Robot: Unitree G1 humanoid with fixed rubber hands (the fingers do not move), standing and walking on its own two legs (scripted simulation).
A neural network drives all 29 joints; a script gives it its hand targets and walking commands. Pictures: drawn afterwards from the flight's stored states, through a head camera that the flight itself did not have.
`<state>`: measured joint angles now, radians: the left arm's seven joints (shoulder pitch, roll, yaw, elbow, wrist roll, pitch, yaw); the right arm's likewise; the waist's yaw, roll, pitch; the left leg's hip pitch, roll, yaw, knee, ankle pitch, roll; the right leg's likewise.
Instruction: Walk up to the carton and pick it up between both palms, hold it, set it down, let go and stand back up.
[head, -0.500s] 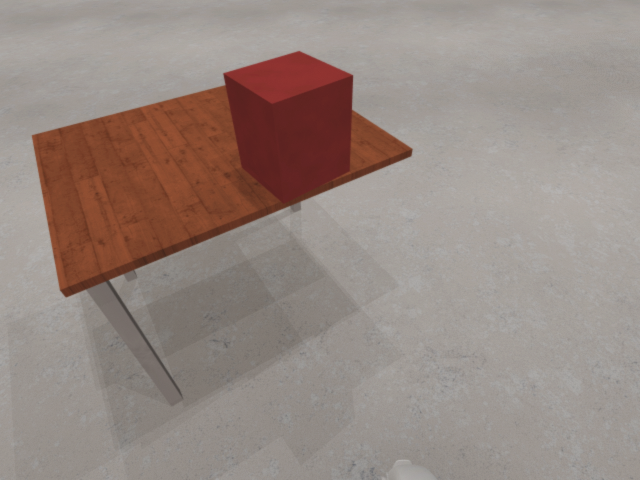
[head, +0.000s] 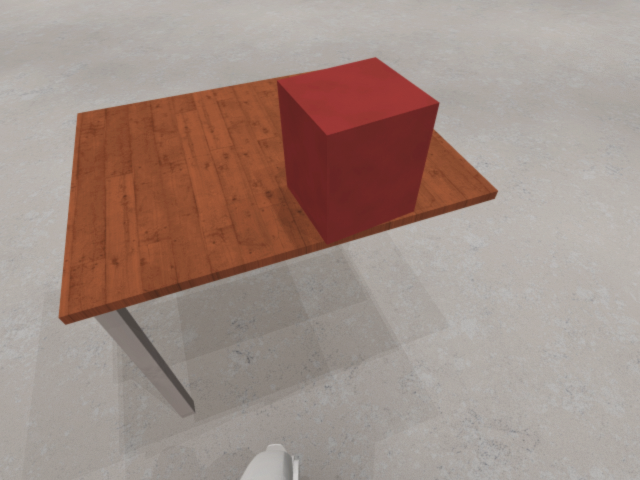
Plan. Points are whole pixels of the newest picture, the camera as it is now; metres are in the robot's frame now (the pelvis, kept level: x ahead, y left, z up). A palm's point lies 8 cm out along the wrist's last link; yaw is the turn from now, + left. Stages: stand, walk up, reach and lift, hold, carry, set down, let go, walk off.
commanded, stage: walk up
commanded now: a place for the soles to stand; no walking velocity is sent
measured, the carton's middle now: (351, 151) +0.70 +0.00 +0.02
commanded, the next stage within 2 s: none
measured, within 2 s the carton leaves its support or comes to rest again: neither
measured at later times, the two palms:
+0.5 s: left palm (192, 392) +0.27 +0.24 -0.12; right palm out of the picture +0.13 -0.24 -0.13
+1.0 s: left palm (197, 379) +0.30 +0.24 -0.14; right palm (502, 377) +0.31 -0.24 -0.13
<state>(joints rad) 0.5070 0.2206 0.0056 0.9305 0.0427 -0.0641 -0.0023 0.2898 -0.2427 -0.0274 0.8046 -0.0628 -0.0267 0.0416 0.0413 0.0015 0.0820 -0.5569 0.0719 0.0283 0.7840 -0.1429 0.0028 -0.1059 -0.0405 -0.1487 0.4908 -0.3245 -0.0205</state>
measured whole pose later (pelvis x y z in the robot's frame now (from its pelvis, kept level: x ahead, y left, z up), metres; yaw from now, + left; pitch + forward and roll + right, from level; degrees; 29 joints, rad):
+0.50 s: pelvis +0.19 +0.00 +0.00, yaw +0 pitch -3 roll +0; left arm 0.31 0.23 -0.01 0.81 0.05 -0.03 -0.02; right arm 0.50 -0.21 0.01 0.92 -0.03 -0.04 0.00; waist -0.05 0.00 0.05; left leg -0.15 0.04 0.06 0.55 -0.35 0.00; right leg -0.43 -0.06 -0.05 0.61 -0.09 0.00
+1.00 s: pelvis +0.25 +0.00 +0.00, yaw +0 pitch -2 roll +0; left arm 0.24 0.25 -0.05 0.97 0.00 0.00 0.00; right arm 0.24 -0.22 0.04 0.92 0.00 -0.01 0.00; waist 0.01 -0.01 0.04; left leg -0.20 0.02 0.05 0.55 -0.32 0.00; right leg -0.31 -0.05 -0.05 0.53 -0.19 0.01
